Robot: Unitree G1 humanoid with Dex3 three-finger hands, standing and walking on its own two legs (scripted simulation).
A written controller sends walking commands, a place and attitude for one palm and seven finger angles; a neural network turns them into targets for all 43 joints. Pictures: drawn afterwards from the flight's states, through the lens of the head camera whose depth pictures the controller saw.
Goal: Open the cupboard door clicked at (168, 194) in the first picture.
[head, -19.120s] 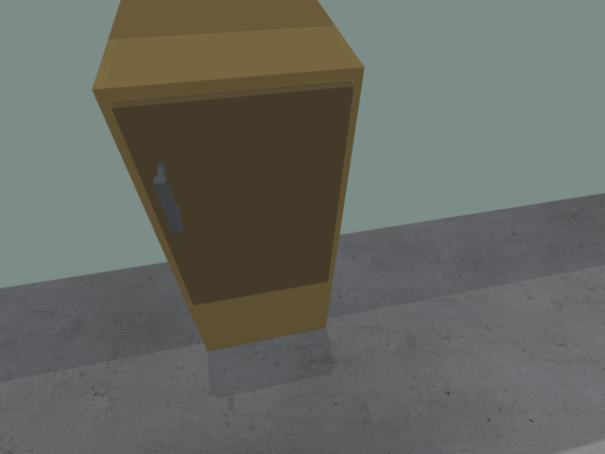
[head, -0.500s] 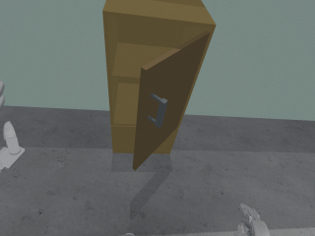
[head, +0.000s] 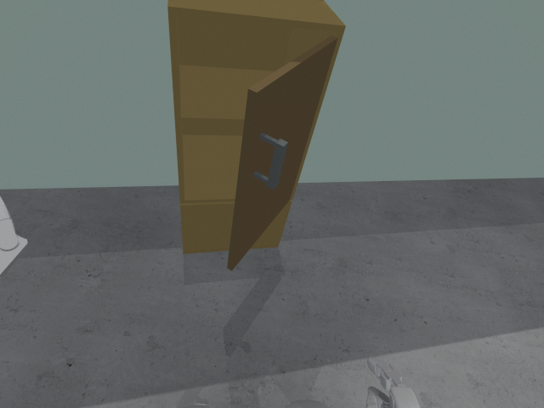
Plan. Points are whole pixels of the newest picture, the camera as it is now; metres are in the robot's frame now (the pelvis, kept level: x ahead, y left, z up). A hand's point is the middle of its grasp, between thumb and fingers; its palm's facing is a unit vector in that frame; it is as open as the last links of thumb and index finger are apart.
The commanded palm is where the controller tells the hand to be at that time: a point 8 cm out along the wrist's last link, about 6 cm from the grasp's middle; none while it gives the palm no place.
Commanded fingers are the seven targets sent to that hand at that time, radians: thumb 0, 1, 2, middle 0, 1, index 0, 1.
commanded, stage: stop stepping back and stand still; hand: left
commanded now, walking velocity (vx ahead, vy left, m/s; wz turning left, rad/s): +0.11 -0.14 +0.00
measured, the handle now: (268, 161) +0.59 +0.01 +0.01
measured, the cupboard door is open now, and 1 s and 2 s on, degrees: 48 48 48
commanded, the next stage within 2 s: let the arm hang, fingers relaxed in 0.42 s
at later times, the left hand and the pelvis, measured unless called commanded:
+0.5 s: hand (28, 289) +0.19 +0.25 +0.16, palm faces +0.45 -0.82 -0.35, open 7.4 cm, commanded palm none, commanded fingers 0.00 0.90 0.90 -0.20 -0.30 -0.20 -0.30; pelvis +0.00 +0.00 +0.00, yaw +1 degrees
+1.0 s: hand out of the picture -0.03 +0.18 -0.16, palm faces +0.11 -0.97 -0.22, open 7.1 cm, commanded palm none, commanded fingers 0.00 0.90 0.90 -0.20 -0.30 -0.20 -0.30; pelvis -0.02 -0.01 +0.01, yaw +6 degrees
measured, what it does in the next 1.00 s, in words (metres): steps on the spot: right foot, then left foot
